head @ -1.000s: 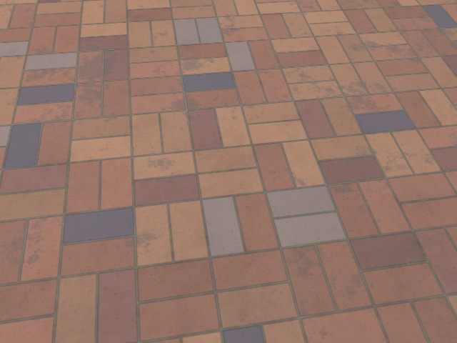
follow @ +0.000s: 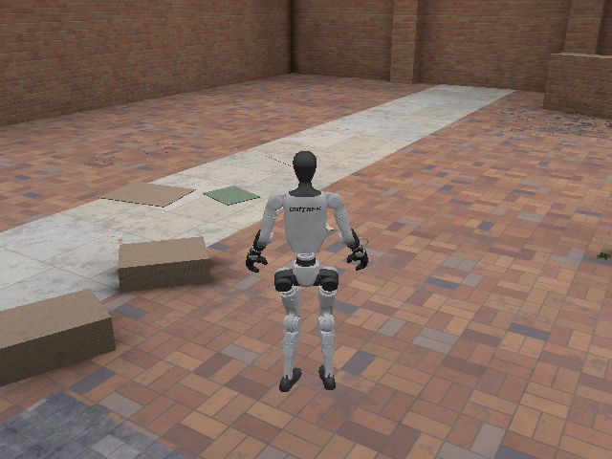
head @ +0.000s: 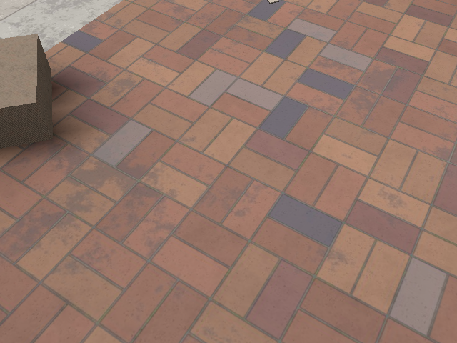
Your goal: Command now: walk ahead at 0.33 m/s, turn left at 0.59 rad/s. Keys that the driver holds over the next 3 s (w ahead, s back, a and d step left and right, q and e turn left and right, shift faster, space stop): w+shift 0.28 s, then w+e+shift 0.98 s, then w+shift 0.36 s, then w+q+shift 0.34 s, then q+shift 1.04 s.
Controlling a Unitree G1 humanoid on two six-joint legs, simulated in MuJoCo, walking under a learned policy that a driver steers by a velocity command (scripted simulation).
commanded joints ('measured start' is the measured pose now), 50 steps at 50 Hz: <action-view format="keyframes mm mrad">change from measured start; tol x32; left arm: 1 151 134 30 -51 15 -24 0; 38 -154 -5 -78 -120 37 34 -112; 43 476 181 9 76 29 33 -49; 50 212 161 4 25 32 4 4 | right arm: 1 53 4 23 -46 -12 -31 14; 17 -191 -33 44 -61 -58 -91 103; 22 420 -283 -33 84 -105 -135 24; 50 113 -63 67 74 -109 -142 28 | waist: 1 49 -109 -156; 18 81 -177 84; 22 -208 331 -277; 37 7 62 169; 43 308 44 -209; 50 -47 101 54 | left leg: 1 -286 50 34 249 -429 14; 13 -352 220 350 259 123 -75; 20 318 171 386 -150 53 -18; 23 609 649 -361 -385 -632 68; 35 270 411 538 -516 422 -14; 41 382 455 631 -73 1496 -46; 43 121 399 597 549 1006 -24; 44 -218 198 566 946 -103 -46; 46 -598 203 256 1070 -100 -60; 50 -373 326 265 742 -77 -98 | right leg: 1 414 -304 318 -214 -385 -141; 2 317 -424 662 -344 -658 -261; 18 84 -281 175 -365 -168 -214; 21 -193 -133 27 192 146 -170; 23 -531 -42 -27 707 -186 -146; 30 -564 -180 -85 749 88 -104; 41 -7 24 -355 292 119 -249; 45 795 -306 592 -57 -84 -540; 50 143 -178 371 -285 13 -403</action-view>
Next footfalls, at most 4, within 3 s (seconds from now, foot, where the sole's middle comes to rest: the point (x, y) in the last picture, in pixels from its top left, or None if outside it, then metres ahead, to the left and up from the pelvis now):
0.42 left None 0.24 0.18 -0.77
0.86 right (244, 284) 0.65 -0.02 -0.77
1.28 left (258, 168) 1.11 -0.09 -0.77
1.72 right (375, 149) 1.21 -0.55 -0.77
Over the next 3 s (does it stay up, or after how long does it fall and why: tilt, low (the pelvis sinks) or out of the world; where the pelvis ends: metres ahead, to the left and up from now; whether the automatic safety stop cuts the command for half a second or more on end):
stays up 1.57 -0.80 -0.01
